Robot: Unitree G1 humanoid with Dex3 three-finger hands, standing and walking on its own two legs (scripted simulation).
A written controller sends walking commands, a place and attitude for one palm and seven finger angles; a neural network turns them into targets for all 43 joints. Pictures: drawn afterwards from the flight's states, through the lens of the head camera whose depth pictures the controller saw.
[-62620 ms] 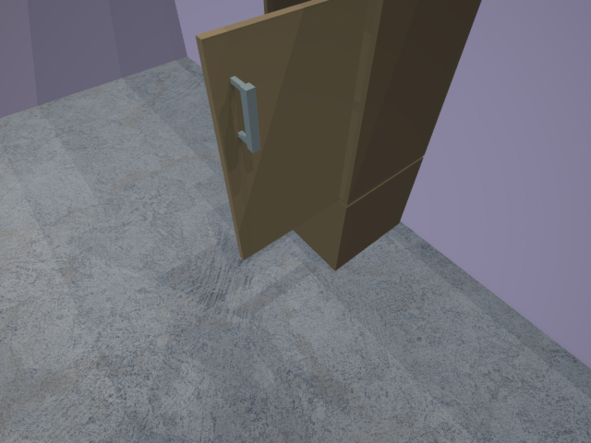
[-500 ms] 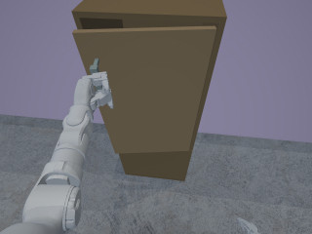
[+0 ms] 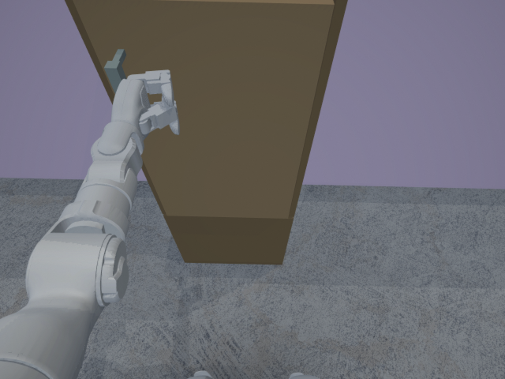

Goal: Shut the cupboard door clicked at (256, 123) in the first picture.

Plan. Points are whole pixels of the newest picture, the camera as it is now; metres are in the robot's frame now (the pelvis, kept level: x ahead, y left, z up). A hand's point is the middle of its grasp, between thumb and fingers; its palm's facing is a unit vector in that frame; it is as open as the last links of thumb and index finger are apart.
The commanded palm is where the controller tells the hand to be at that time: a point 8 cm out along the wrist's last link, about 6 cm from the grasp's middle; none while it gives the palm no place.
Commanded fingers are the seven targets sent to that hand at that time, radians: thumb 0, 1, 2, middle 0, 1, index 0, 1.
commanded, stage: push the door shut along its arc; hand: left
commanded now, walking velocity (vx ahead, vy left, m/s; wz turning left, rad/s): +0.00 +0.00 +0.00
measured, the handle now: (129, 92) +0.55 +0.17 +0.14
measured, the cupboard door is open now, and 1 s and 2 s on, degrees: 0 0 0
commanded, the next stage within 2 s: pull the fist back off the door in 0.44 s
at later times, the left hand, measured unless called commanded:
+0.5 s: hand (180, 95) +0.53 +0.08 +0.15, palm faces -0.26 -0.96 -0.02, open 2.9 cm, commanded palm +0.56 +0.13 +0.14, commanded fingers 0.00 0.90 0.90 -1.30 -1.50 -1.30 -1.50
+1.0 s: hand (190, 97) +0.53 +0.07 +0.14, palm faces +0.08 -1.00 -0.01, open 2.7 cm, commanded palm +0.50 +0.12 +0.14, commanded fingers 0.00 0.90 0.90 -1.30 -1.50 -1.30 -1.50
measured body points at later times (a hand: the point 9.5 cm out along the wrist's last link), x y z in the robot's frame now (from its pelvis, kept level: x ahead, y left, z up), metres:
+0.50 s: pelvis +0.00 -0.01 -0.01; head +0.10 -0.01 +0.43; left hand +0.54 +0.14 +0.15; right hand -0.03 -0.29 -0.12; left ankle +0.03 +0.10 -0.71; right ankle -0.01 -0.12 -0.71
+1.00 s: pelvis -0.02 +0.00 -0.01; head +0.07 -0.01 +0.43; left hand +0.52 +0.12 +0.15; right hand -0.06 -0.25 -0.14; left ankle +0.03 +0.10 -0.71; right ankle -0.01 -0.12 -0.71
